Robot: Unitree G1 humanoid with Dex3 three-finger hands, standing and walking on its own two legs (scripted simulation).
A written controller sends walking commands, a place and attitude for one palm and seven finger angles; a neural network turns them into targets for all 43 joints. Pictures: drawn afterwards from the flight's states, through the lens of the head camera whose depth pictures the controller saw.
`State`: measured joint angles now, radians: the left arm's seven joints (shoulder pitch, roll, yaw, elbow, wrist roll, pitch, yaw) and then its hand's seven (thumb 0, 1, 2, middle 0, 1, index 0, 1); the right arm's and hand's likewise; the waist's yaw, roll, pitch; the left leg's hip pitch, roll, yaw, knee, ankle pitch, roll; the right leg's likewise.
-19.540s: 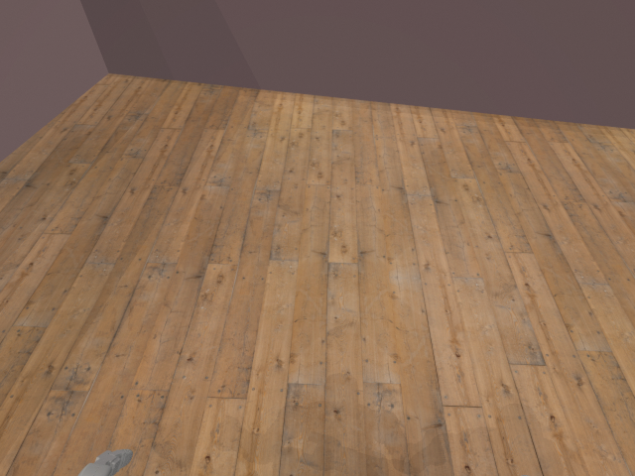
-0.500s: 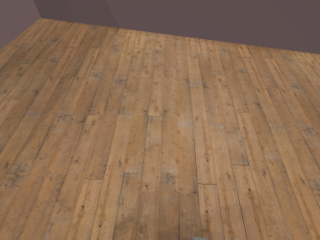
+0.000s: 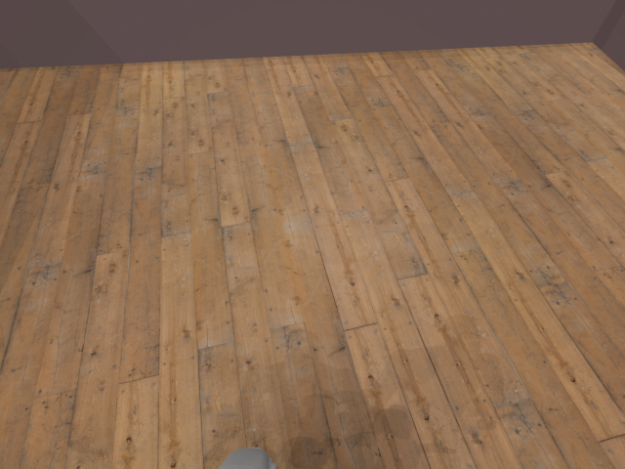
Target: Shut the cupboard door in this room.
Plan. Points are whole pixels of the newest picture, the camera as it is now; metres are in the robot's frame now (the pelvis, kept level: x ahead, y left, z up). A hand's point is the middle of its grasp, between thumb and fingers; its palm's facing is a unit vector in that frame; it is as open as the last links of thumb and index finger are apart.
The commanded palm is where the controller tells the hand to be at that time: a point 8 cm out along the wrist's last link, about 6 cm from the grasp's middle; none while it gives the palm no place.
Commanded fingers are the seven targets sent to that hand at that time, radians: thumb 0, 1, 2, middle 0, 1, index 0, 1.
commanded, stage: turn or walk to find it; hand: left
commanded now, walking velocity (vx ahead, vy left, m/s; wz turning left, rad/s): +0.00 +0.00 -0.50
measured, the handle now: out of the picture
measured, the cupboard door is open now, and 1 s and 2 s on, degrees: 88 88 88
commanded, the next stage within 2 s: none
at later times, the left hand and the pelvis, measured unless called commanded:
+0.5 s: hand out of the picture +0.12 +0.23 -0.17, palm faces -0.27 -0.94 -0.21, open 7.4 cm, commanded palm none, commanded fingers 0.00 0.90 0.90 -0.20 -0.30 -0.20 -0.30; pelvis -0.01 +0.05 +0.00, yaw -17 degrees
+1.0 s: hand out of the picture +0.14 +0.13 -0.15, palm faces -0.48 -0.84 -0.25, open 7.4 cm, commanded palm none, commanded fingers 0.00 0.90 0.90 -0.20 -0.30 -0.20 -0.30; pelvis -0.03 +0.00 +0.00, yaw -31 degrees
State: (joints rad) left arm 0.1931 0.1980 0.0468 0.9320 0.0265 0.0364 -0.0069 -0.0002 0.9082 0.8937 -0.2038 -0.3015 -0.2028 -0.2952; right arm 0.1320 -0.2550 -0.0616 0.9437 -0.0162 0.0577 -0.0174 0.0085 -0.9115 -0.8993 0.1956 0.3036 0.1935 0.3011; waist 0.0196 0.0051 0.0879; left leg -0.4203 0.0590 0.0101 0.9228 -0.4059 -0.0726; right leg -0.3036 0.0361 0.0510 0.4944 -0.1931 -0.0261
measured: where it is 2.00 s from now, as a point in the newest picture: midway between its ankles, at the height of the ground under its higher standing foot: outside the picture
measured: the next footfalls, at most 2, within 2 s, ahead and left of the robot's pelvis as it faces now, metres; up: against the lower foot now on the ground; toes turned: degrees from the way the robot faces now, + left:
left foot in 0.10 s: +0.03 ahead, +0.14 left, +0.00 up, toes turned -1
right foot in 0.64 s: -0.03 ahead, -0.10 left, +0.00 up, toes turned -29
